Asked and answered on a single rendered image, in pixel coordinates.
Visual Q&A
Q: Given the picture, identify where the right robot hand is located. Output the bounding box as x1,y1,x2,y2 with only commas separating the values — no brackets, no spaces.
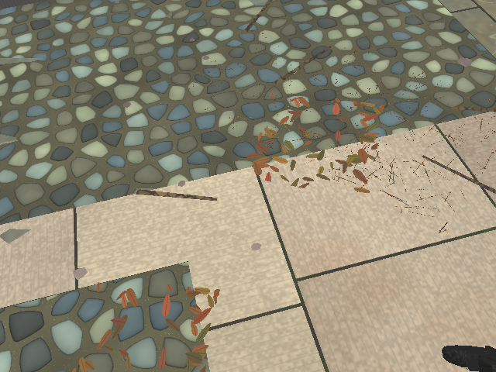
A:
442,345,496,372

